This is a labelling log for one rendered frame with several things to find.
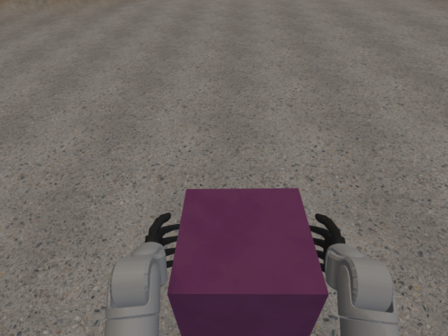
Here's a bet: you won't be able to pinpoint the carton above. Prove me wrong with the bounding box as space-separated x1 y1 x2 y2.
167 188 329 336

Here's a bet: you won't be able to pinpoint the left robot forearm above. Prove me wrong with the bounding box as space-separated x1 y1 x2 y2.
104 241 168 336

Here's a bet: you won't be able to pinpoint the right robot hand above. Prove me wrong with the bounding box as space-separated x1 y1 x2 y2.
309 213 345 272

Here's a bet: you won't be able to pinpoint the left robot hand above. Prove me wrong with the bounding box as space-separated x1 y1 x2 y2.
145 213 180 268

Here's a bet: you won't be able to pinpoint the right robot forearm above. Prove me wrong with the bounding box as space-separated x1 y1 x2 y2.
325 244 400 336

